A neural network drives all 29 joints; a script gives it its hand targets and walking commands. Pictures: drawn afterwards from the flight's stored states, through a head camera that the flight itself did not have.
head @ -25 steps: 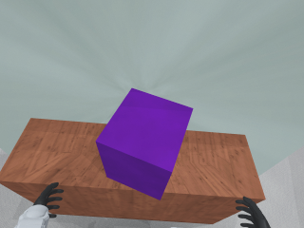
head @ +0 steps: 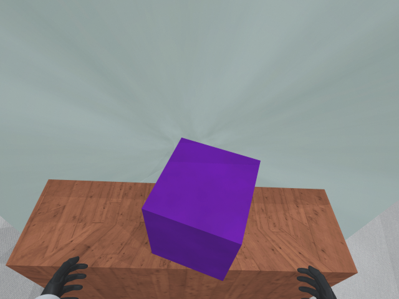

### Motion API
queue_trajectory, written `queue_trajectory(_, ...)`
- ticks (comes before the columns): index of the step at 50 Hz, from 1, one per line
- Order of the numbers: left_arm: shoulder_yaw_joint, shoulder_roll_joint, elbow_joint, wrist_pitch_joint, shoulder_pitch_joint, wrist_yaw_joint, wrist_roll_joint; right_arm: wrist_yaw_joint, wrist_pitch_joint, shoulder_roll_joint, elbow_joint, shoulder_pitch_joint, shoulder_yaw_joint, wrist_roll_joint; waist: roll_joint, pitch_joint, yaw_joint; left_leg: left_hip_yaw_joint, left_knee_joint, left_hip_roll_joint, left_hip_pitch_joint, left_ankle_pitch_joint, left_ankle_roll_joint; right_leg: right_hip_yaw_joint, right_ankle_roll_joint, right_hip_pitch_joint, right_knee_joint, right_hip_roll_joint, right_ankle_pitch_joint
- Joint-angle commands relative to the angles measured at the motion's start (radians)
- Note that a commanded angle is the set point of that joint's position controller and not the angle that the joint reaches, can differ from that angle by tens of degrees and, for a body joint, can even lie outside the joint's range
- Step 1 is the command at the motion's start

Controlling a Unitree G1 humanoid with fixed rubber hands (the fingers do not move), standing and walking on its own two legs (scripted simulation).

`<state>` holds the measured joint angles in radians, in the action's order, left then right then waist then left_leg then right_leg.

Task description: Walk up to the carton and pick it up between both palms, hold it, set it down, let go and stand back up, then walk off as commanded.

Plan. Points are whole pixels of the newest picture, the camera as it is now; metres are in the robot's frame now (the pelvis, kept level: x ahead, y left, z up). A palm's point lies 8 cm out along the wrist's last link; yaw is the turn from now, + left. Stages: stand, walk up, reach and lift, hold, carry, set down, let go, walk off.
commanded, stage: reach and lift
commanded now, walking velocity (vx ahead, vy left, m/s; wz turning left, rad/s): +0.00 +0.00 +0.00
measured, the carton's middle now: (202, 210) +0.36 -0.02 -0.09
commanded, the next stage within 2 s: none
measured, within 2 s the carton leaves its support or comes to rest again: neither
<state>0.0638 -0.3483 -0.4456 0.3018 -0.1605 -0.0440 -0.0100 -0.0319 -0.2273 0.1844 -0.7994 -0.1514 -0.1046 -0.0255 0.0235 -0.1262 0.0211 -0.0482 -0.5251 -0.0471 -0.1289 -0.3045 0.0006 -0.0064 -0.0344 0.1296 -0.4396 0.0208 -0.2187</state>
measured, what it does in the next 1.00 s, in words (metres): stands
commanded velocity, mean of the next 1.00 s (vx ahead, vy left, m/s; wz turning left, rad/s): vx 0.00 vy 0.00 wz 0.00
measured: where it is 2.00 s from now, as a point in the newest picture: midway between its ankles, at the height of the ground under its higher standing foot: outside the picture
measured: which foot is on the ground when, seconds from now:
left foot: down 0.00-1.00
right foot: down 0.00-1.00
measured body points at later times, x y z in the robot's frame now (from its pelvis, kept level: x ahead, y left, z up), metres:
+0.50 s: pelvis +0.01 -0.01 +0.01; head +0.03 +0.01 +0.45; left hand +0.19 +0.25 -0.06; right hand +0.15 -0.21 -0.06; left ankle -0.01 +0.11 -0.74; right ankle +0.02 -0.15 -0.74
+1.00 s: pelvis +0.01 +0.00 +0.00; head +0.03 +0.04 +0.45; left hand +0.18 +0.24 -0.05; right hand +0.15 -0.19 -0.04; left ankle -0.01 +0.11 -0.74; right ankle +0.02 -0.15 -0.74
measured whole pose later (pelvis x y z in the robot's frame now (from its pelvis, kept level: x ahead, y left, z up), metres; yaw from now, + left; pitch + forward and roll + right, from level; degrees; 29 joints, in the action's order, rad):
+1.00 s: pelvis +0.01 +0.00 +0.00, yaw -1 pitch -5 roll -2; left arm -0.05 -0.39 -0.35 -0.24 -0.33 -0.19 0.16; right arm -0.23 -0.53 -0.04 -0.49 -0.41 -0.01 0.10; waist 0.04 -0.14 -0.04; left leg -0.05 -0.51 -0.06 -0.10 -0.31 0.00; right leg 0.01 -0.03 0.08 -0.38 0.00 -0.20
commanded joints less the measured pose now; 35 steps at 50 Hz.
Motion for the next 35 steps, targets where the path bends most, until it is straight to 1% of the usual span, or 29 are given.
queue_trajectory(1,0.039,-0.110,0.120,-0.050,0.071,0.003,0.003,-0.016,-0.043,0.163,0.147,0.038,-0.054,0.004,-0.081,0.086,0.008,-0.028,0.116,0.016,0.026,0.281,0.052,-0.062,0.058,0.002,0.067,-0.069,0.035)
queue_trajectory(3,0.039,-0.105,0.124,-0.070,0.067,-0.001,0.011,-0.020,-0.048,0.149,0.184,0.044,-0.049,0.001,-0.066,0.085,-0.006,-0.035,0.133,0.019,0.026,0.286,0.042,-0.060,0.056,-0.024,0.072,-0.072,0.059)
queue_trajectory(4,0.050,-0.120,0.124,-0.083,0.065,-0.002,0.014,-0.024,-0.049,0.133,0.185,0.023,-0.043,0.008,-0.061,0.090,-0.003,-0.039,0.132,0.023,0.023,0.288,0.040,-0.054,0.054,-0.038,0.078,-0.068,0.077)
queue_trajectory(5,0.055,-0.115,0.117,-0.095,0.051,-0.009,0.014,-0.027,-0.051,0.123,0.205,0.019,-0.035,0.013,-0.054,0.099,-0.013,-0.045,0.133,0.030,0.015,0.276,0.038,-0.046,0.056,-0.042,0.079,-0.068,0.082)
queue_trajectory(6,0.051,-0.108,0.116,-0.107,0.056,-0.014,0.022,-0.029,-0.052,0.107,0.227,0.016,-0.024,0.016,-0.045,0.095,-0.009,-0.046,0.145,0.031,0.026,0.261,0.028,-0.044,0.055,-0.051,0.088,-0.066,0.090)
queue_trajectory(7,0.060,-0.106,0.110,-0.119,0.050,-0.017,0.013,-0.031,-0.052,0.098,0.225,0.000,-0.015,0.017,-0.052,0.098,-0.019,-0.053,0.150,0.034,0.012,0.232,0.030,-0.035,0.056,-0.058,0.093,-0.058,0.075)
queue_trajectory(8,0.056,-0.100,0.105,-0.137,0.048,-0.024,0.025,-0.035,-0.056,0.086,0.250,-0.007,-0.014,0.021,-0.039,0.097,-0.014,-0.053,0.163,0.033,0.011,0.212,0.022,-0.033,0.054,-0.063,0.095,-0.059,0.084)
queue_trajectory(10,0.054,-0.107,0.111,-0.171,0.055,-0.029,0.037,-0.041,-0.063,0.043,0.277,-0.027,-0.004,0.032,-0.067,0.121,-0.018,-0.060,0.168,0.038,0.007,0.211,0.024,-0.023,0.055,-0.075,0.101,-0.049,0.104)
queue_trajectory(11,0.051,-0.107,0.100,-0.183,0.055,-0.034,0.043,-0.046,-0.070,0.049,0.278,-0.030,-0.009,0.032,-0.063,0.116,-0.014,-0.062,0.173,0.039,0.012,0.200,0.022,-0.021,0.056,-0.082,0.101,-0.058,0.089)
queue_trajectory(13,0.054,-0.124,0.085,-0.217,0.056,-0.048,0.057,-0.060,-0.075,0.018,0.293,-0.052,0.001,0.033,-0.065,0.103,-0.012,-0.066,0.176,0.042,0.019,0.192,0.017,-0.011,0.056,-0.075,0.114,-0.046,0.099)
queue_trajectory(14,0.053,-0.121,0.078,-0.231,0.053,-0.054,0.059,-0.063,-0.080,0.006,0.285,-0.063,0.013,0.041,-0.077,0.098,-0.009,-0.063,0.174,0.045,0.013,0.203,0.022,-0.010,0.054,-0.081,0.116,-0.049,0.108)
queue_trajectory(15,0.055,-0.125,0.087,-0.250,0.064,-0.058,0.057,-0.071,-0.086,-0.010,0.286,-0.073,0.015,0.038,-0.082,0.093,-0.014,-0.068,0.175,0.047,0.019,0.196,0.021,-0.003,0.056,-0.079,0.120,-0.041,0.106)
queue_trajectory(16,0.060,-0.141,0.081,-0.265,0.057,-0.064,0.071,-0.077,-0.094,-0.017,0.312,-0.089,0.024,0.042,-0.073,0.105,-0.017,-0.068,0.169,0.048,0.023,0.203,0.020,0.004,0.053,-0.087,0.123,-0.039,0.123)
queue_trajectory(18,0.059,-0.155,0.063,-0.301,0.055,-0.082,0.090,-0.095,-0.109,-0.046,0.310,-0.100,0.042,0.046,-0.055,0.104,-0.017,-0.062,0.153,0.049,0.044,0.197,0.019,0.017,0.050,-0.064,0.132,-0.029,0.143)
queue_trajectory(19,0.050,-0.158,0.077,-0.320,0.067,-0.085,0.092,-0.103,-0.120,-0.055,0.311,-0.107,0.037,0.042,-0.068,0.107,-0.015,-0.061,0.154,0.047,0.048,0.183,0.022,0.017,0.051,-0.067,0.134,-0.029,0.122)
queue_trajectory(20,0.052,-0.157,0.064,-0.331,0.052,-0.092,0.096,-0.112,-0.127,-0.065,0.324,-0.115,0.041,0.038,-0.060,0.102,-0.018,-0.059,0.152,0.045,0.043,0.181,0.019,0.022,0.050,-0.072,0.135,-0.027,0.126)
queue_trajectory(21,0.047,-0.160,0.056,-0.340,0.045,-0.099,0.103,-0.119,-0.137,-0.072,0.328,-0.130,0.042,0.044,-0.059,0.097,-0.010,-0.059,0.148,0.046,0.042,0.189,0.023,0.021,0.051,-0.059,0.137,-0.030,0.141)
queue_trajectory(23,0.046,-0.169,0.060,-0.369,0.023,-0.114,0.119,-0.135,-0.157,-0.097,0.334,-0.147,0.050,0.048,-0.045,0.096,-0.013,-0.051,0.133,0.045,0.052,0.208,0.025,0.027,0.049,-0.058,0.138,-0.029,0.163)
queue_trajectory(24,0.047,-0.172,0.069,-0.385,0.012,-0.119,0.117,-0.143,-0.172,-0.111,0.338,-0.159,0.056,0.052,-0.055,0.103,-0.017,-0.045,0.129,0.041,0.058,0.224,0.031,0.025,0.051,-0.064,0.135,-0.028,0.179)
queue_trajectory(25,0.032,-0.157,0.074,-0.399,0.000,-0.125,0.125,-0.149,-0.186,-0.114,0.328,-0.171,0.060,0.059,-0.057,0.112,-0.007,-0.038,0.125,0.037,0.072,0.238,0.037,0.022,0.055,-0.058,0.136,-0.032,0.192)
queue_trajectory(26,0.036,-0.166,0.076,-0.408,-0.005,-0.132,0.121,-0.156,-0.200,-0.120,0.325,-0.183,0.064,0.057,-0.073,0.097,-0.017,-0.037,0.117,0.037,0.067,0.254,0.040,0.024,0.052,-0.055,0.131,-0.033,0.200)
queue_trajectory(27,0.034,-0.171,0.095,-0.424,-0.008,-0.136,0.130,-0.163,-0.216,-0.132,0.355,-0.182,0.068,0.059,-0.067,0.108,-0.017,-0.036,0.116,0.037,0.079,0.269,0.043,0.017,0.049,-0.048,0.132,-0.034,0.221)
queue_trajectory(28,0.033,-0.165,0.080,-0.432,-0.035,-0.144,0.128,-0.170,-0.231,-0.133,0.355,-0.195,0.073,0.062,-0.048,0.100,-0.018,-0.032,0.111,0.035,0.085,0.268,0.046,0.016,0.049,-0.041,0.135,-0.037,0.223)
queue_trajectory(30,0.028,-0.161,0.088,-0.453,-0.058,-0.152,0.138,-0.178,-0.253,-0.140,0.357,-0.215,0.081,0.070,-0.061,0.094,-0.029,-0.025,0.102,0.033,0.087,0.282,0.053,0.012,0.051,-0.029,0.134,-0.037,0.222)
queue_trajectory(31,0.024,-0.168,0.101,-0.457,-0.057,-0.155,0.134,-0.182,-0.263,-0.131,0.364,-0.210,0.078,0.068,-0.068,0.082,-0.028,-0.018,0.099,0.033,0.083,0.298,0.055,0.008,0.051,-0.031,0.129,-0.048,0.212)
queue_trajectory(32,0.021,-0.159,0.117,-0.466,-0.064,-0.154,0.134,-0.183,-0.275,-0.133,0.354,-0.219,0.072,0.075,-0.084,0.085,-0.041,-0.021,0.097,0.030,0.077,0.293,0.064,0.009,0.058,-0.024,0.137,-0.046,0.181)
queue_trajectory(33,0.021,-0.163,0.124,-0.473,-0.071,-0.155,0.128,-0.187,-0.286,-0.140,0.354,-0.230,0.077,0.076,-0.100,0.069,-0.043,-0.017,0.099,0.025,0.081,0.298,0.065,0.005,0.060,-0.017,0.134,-0.049,0.171)
queue_trajectory(34,0.008,-0.154,0.136,-0.478,-0.079,-0.155,0.131,-0.187,-0.295,-0.133,0.367,-0.234,0.069,0.077,-0.100,0.061,-0.036,-0.014,0.103,0.026,0.088,0.293,0.068,0.002,0.064,-0.009,0.137,-0.056,0.148)
queue_trajectory(35,0.004,-0.160,0.153,-0.484,-0.080,-0.154,0.135,-0.190,-0.303,-0.128,0.373,-0.233,0.063,0.085,-0.099,0.077,-0.042,-0.012,0.093,0.027,0.081,0.308,0.070,0.004,0.065,-0.015,0.132,-0.058,0.152)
